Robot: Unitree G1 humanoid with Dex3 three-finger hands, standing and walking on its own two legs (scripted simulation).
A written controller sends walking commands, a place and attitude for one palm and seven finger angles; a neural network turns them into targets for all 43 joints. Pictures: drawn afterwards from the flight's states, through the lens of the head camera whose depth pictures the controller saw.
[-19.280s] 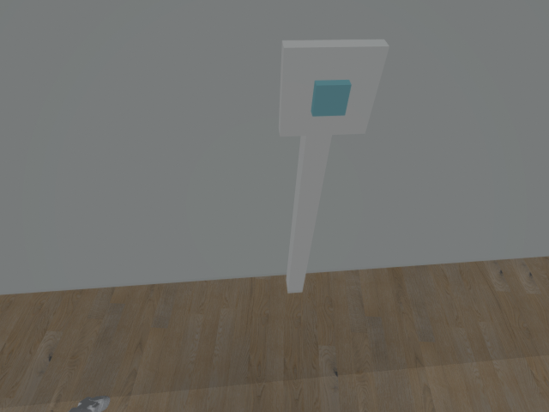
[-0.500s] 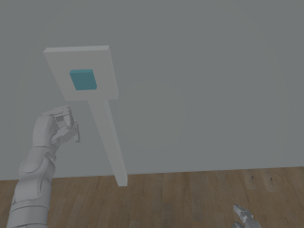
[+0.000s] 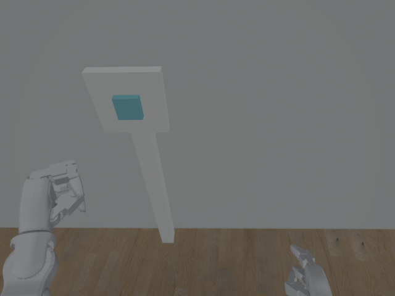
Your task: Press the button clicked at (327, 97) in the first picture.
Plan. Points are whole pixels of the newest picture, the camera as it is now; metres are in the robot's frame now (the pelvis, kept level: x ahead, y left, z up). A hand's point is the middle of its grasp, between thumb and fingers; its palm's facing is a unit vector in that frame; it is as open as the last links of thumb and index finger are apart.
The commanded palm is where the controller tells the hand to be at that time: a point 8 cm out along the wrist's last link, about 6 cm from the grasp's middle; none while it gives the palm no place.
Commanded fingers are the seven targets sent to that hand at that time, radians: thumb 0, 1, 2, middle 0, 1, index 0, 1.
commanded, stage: draw the hand back to the body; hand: left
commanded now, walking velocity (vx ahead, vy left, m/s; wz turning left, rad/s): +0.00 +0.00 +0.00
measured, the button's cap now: (128, 106) +0.52 +0.24 +0.12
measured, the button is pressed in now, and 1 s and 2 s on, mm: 0 0 0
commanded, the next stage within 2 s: step back with the hand held close in 0.58 s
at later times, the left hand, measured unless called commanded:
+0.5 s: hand (57, 209) +0.19 +0.24 +0.16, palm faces +0.43 -0.82 -0.38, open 3.1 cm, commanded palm +0.14 +0.28 +0.18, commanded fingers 0.00 0.90 0.90 -1.30 -1.50 -1.30 -1.50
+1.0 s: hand (63, 216) +0.19 +0.24 +0.14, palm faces +0.26 -0.84 -0.48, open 3.1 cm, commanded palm +0.13 +0.29 +0.17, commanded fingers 0.00 0.90 0.90 -1.30 -1.50 -1.30 -1.50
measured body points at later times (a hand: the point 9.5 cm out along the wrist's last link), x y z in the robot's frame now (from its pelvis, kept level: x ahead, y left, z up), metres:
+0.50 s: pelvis +0.02 +0.00 +0.00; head -0.01 -0.02 +0.45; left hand +0.16 +0.28 +0.18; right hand +0.22 -0.21 -0.08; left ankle +0.02 +0.14 -0.74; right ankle -0.02 -0.13 -0.74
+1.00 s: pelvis -0.01 +0.01 +0.00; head +0.01 +0.00 +0.45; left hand +0.17 +0.28 +0.17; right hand +0.18 -0.23 -0.08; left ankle +0.02 +0.14 -0.74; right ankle -0.02 -0.13 -0.74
